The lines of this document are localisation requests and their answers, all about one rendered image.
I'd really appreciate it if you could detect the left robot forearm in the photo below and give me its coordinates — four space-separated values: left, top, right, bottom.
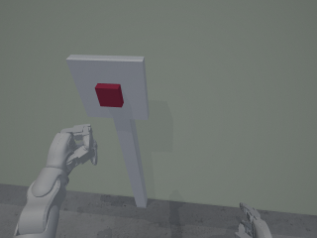
13 167 69 238

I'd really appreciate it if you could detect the panel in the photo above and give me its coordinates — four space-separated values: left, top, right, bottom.
66 55 150 208

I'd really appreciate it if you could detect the robot left hand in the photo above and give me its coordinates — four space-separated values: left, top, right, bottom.
46 124 98 175

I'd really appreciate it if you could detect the button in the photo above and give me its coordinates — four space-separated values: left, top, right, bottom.
95 83 124 108

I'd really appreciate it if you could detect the robot right hand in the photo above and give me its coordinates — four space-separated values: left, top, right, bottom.
235 202 272 238

